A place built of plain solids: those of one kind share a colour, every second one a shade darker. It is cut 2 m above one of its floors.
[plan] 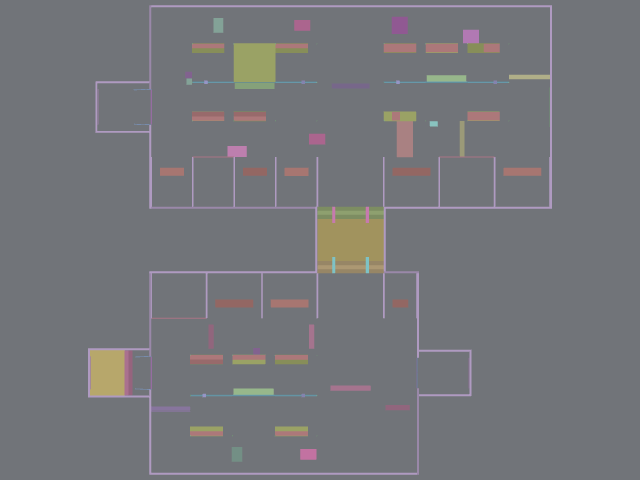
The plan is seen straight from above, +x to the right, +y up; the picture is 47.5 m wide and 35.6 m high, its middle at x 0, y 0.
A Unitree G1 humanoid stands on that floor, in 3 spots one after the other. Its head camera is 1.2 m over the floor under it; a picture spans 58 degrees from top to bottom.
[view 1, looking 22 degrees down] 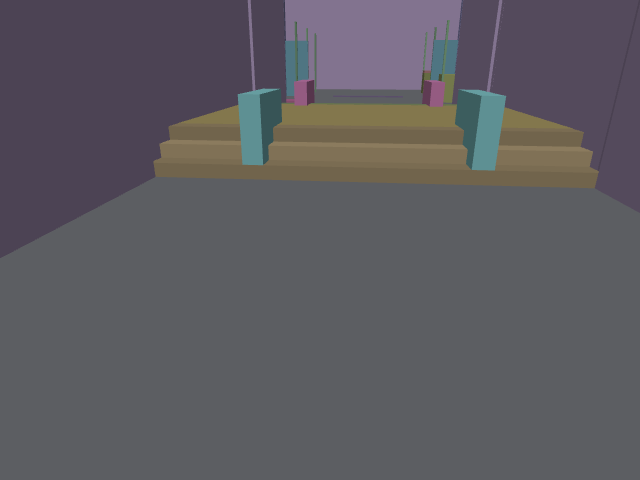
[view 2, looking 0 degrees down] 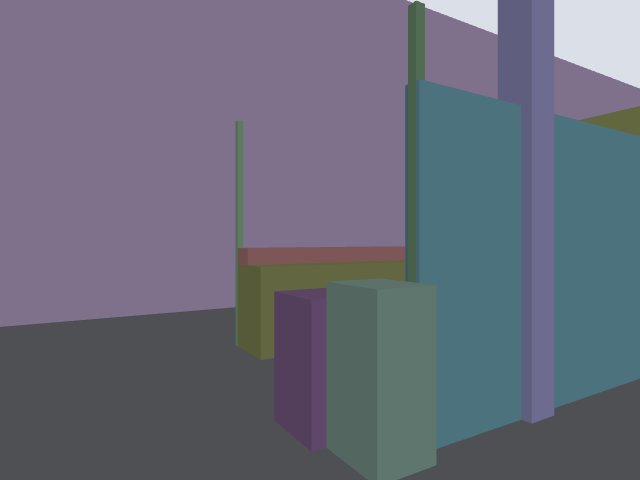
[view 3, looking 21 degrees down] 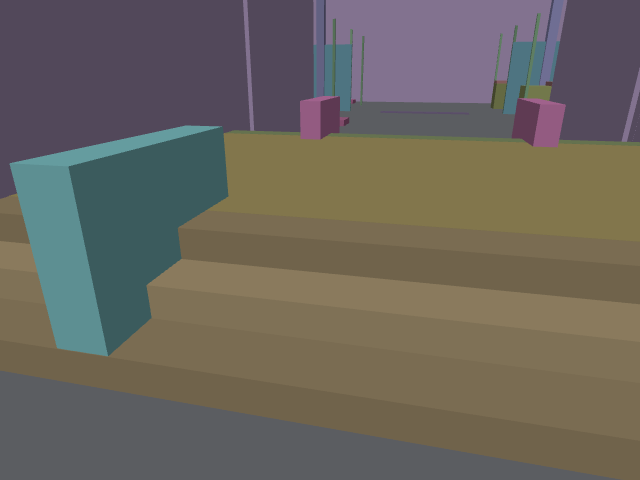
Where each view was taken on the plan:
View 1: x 2.27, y -7.16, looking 96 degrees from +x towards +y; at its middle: ground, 3.20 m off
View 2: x -11.22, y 9.86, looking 59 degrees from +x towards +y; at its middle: wall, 8.63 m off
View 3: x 2.27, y -3.66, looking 103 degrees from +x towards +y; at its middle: neck_south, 1.97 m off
